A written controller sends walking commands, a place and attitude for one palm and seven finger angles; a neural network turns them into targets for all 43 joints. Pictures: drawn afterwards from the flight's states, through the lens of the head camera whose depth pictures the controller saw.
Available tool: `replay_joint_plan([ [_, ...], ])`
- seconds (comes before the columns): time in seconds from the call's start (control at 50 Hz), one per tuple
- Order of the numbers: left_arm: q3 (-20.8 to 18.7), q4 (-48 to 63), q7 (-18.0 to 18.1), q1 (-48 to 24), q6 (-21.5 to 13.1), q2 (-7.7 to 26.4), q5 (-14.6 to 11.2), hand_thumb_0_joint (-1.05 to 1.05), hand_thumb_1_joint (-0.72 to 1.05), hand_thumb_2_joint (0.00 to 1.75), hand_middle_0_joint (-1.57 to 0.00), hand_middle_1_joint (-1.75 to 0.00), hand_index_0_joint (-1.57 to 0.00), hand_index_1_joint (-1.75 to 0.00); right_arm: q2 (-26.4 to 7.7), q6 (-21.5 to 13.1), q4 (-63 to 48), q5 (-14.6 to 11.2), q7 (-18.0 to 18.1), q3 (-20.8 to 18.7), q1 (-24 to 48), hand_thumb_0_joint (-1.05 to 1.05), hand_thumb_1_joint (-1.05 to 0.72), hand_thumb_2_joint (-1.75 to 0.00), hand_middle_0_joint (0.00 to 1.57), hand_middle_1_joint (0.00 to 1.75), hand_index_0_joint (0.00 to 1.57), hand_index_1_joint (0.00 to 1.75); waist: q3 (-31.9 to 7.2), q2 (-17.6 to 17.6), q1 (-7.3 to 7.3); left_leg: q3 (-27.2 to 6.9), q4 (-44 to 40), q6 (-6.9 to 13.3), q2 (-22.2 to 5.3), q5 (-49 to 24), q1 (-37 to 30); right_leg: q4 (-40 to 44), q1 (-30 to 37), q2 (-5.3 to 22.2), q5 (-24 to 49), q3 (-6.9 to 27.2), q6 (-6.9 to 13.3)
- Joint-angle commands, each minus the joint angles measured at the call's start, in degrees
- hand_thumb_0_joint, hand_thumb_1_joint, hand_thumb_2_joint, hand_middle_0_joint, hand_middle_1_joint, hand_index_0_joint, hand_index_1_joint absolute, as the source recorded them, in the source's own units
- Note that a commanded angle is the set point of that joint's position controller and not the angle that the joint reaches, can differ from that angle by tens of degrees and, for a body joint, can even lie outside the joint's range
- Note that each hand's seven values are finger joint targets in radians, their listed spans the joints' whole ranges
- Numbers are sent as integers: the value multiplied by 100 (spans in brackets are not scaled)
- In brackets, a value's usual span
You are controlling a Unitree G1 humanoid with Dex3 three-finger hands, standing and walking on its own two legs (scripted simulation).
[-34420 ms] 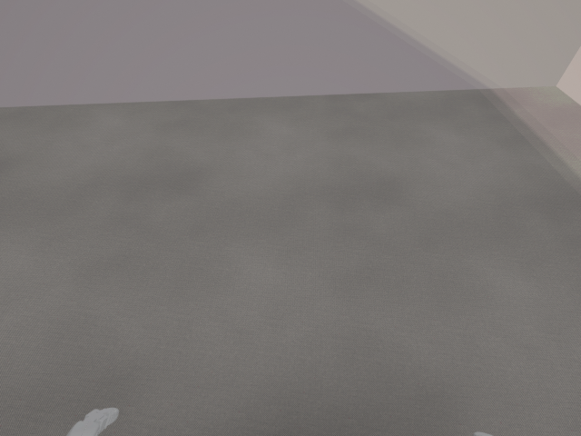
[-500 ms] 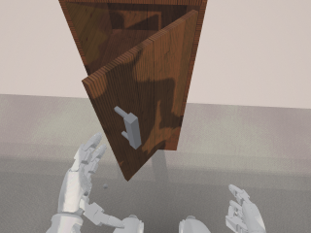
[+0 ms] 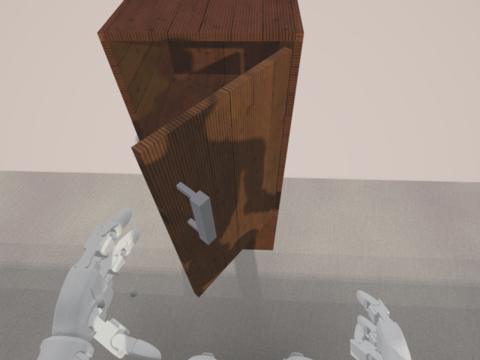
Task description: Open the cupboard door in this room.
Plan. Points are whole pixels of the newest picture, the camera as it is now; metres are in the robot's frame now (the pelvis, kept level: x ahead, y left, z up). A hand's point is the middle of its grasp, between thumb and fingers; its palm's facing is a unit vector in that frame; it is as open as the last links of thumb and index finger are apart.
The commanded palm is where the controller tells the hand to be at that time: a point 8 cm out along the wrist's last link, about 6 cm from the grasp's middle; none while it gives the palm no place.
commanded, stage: draw the hand back to the body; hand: left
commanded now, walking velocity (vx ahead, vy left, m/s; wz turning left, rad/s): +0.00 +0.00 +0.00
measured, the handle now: (196, 213) +0.36 +0.10 +0.03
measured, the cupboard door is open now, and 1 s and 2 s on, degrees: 52 52 52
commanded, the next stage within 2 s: step back with the hand held close in 1.26 s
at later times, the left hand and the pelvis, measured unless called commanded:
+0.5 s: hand (43, 272) +0.20 +0.24 +0.15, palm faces +0.28 -0.88 -0.39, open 13.7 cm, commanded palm +0.16 +0.29 +0.18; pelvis +0.02 +0.02 +0.05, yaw +0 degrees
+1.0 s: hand out of the picture +0.21 +0.29 +0.24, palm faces +0.49 -0.77 -0.41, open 8.0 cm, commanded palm +0.16 +0.32 +0.24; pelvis +0.02 +0.02 +0.07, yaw -1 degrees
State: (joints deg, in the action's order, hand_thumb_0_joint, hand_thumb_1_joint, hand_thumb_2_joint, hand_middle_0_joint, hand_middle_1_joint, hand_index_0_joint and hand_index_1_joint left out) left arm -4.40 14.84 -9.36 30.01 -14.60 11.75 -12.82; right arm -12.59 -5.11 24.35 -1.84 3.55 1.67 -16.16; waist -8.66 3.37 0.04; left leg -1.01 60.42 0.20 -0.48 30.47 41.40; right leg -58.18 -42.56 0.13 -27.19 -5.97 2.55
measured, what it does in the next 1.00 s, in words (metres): rises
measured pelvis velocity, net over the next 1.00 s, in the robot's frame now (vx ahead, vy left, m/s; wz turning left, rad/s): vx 0.02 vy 0.02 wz -0.02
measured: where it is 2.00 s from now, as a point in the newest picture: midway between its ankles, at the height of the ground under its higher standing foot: outside the picture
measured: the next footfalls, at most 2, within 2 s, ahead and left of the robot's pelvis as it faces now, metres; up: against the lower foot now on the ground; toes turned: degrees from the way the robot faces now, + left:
none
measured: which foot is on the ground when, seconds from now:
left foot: down 0.00-1.00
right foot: down 0.00-1.00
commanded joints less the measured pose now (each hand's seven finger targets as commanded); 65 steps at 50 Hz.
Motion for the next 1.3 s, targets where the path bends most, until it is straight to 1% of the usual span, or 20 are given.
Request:
replay_joint_plan([
  [0.0,-630,1203,-45,-64,-278,725,-195,0,-50,30,-15,-30,-15,-30,-649,-427,-967,-12,97,-229,410,0,-90,-90,20,30,20,30,-525,-487,-15,-94,-1022,77,167,-1177,-146,1398,1321,0,800,605,-185],
  [0.08,-763,1464,-150,-166,-347,856,-280,0,-47,32,-15,-30,-15,-30,-651,-551,-890,-39,112,-199,412,0,-90,-90,20,30,20,30,-522,-84,18,-116,-1239,74,139,-1360,-515,1466,1472,-41,992,520,-142],
  [0.16,-932,1450,-306,-156,-212,947,-427,0,-32,37,-16,-30,-16,-30,-680,-668,-788,-74,137,-171,469,0,-90,-90,20,30,20,30,-420,5,44,-165,-1438,66,113,-1542,-789,1584,1638,-83,1216,408,-129],
  [0.18,-1143,1826,566,-143,143,1900,537,0,-29,39,-16,-30,-16,-30,-666,-542,-738,5,277,-223,507,0,-90,-90,20,30,20,30,-634,75,333,-48,-1748,112,47,-1630,-1016,1904,1921,142,1234,738,-65],
  [0.2,-801,1779,935,209,423,1239,635,0,-26,40,-16,-30,-16,-30,-507,-499,-753,43,323,-156,469,0,-90,-90,20,30,20,30,-315,133,183,-18,-1902,106,79,-1642,-1153,2035,1881,165,1267,612,-100],
  [0.22,-680,1832,1109,285,582,1090,702,0,-22,42,-16,-30,-16,-30,-528,-474,-733,38,336,-156,441,0,-90,-90,20,30,20,30,-234,24,156,-55,-1981,98,55,-1702,-1255,2053,1859,151,1346,515,-115],
  [0.24,-586,1827,1246,334,703,979,803,0,-18,43,-16,-30,-16,-30,-503,-441,-658,46,326,-139,452,0,-90,-90,20,30,20,30,-103,198,145,-30,-2052,105,40,-1774,-1362,2090,1951,152,1428,461,-121],
  [0.3,-827,1980,1526,351,863,1264,971,0,-8,48,-16,-30,-16,-30,-537,-387,-538,60,360,-128,568,0,-90,-90,20,30,20,30,-115,-147,180,-43,-2281,131,-1,-2146,-1744,2276,2297,123,1774,367,-141],
  [0.36,-958,2040,1685,111,921,1415,1061,0,2,52,-17,-30,-17,-30,-579,-435,-428,97,390,-96,696,0,-90,-90,20,30,20,30,-5,-151,197,-52,-2594,129,-12,-2319,-2067,2499,2592,111,1895,326,-129],
  [0.54,-1258,2010,1788,-231,903,1454,1126,0,34,66,-18,-30,-18,-30,-594,-571,-75,145,318,-48,863,0,-90,-90,20,30,20,30,352,99,279,-113,-3386,22,-83,-2960,-2893,3070,3225,82,2092,253,-126],
  [0.58,-1396,1938,1781,-220,897,1510,1109,0,41,69,-18,-30,-18,-30,-592,-589,1,171,292,-55,943,0,-90,-90,20,30,20,30,399,-100,314,-105,-3503,8,-101,-3222,-2992,3184,3444,81,2314,245,-126],
  [0.62,-1518,2039,1772,-350,860,1568,1106,0,48,72,-19,-30,-19,-30,-603,-595,50,180,255,-64,966,0,-90,-90,20,30,20,30,381,-44,332,-123,-3633,-45,-121,-3438,-3147,3270,3572,66,2368,235,-127],
  [0.8,-2143,2075,1759,-804,728,1862,1055,0,80,86,-20,-30,-20,-30,-603,-550,232,211,169,-105,1140,0,-90,-90,20,30,20,30,674,304,399,-112,-4087,-125,-130,-3262,-3364,3660,3918,12,2264,288,-73],
  [0.86,-2349,1979,1746,-891,686,1940,1017,0,90,90,-20,-30,-20,-30,-618,-520,288,219,163,-135,1188,0,-90,-90,20,30,20,30,684,173,417,-71,-4143,-86,-122,-3107,-3411,3776,3996,-3,2263,302,-73],
  [0.9,-2091,1711,1692,-742,702,1637,1002,0,90,90,-20,-30,-20,-30,-622,-484,303,215,143,-155,1195,0,-90,-90,20,30,20,30,904,88,378,-33,-4203,-46,-127,-2948,-3385,3833,3898,12,2192,309,-96],
  [0.96,-1950,1599,1644,-767,709,1524,1011,0,90,90,-20,-30,-20,-30,-671,-450,326,224,115,-196,1205,0,-90,-90,20,30,20,30,935,45,362,-26,-4247,-16,-123,-2921,-3427,3913,3916,12,2193,318,-99],
  [1.04,-2133,1849,1674,-811,640,1779,1032,0,90,90,-20,-30,-20,-30,-657,-445,335,239,139,-238,1234,0,-90,-90,20,30,20,30,532,-112,410,33,-4198,58,-79,-2962,-3577,3921,4095,13,2340,377,-123],
  [1.1,-2244,2000,1701,-866,609,1920,1042,0,90,90,-20,-30,-20,-30,-618,-484,355,248,163,-221,1282,0,-90,-90,20,30,20,30,466,88,427,54,-4167,62,-44,-2966,-3609,3961,4151,31,2410,423,-115],
  [1.16,-2236,2118,1719,-1009,594,1962,1061,0,90,90,-20,-30,-20,-30,-618,-535,390,250,185,-204,1324,0,-90,-90,20,30,20,30,584,351,409,54,-4180,51,-13,-2813,-3611,4062,4079,25,2254,440,-102],
  [1.28,-2096,1699,1677,-806,582,1735,1016,0,90,90,-20,-30,-20,-30,-602,-572,455,243,190,-228,1328,0,-90,-90,20,30,20,30,923,-37,395,79,-4246,101,-40,-2642,-3594,4179,3906,15,2077,447,-141],
])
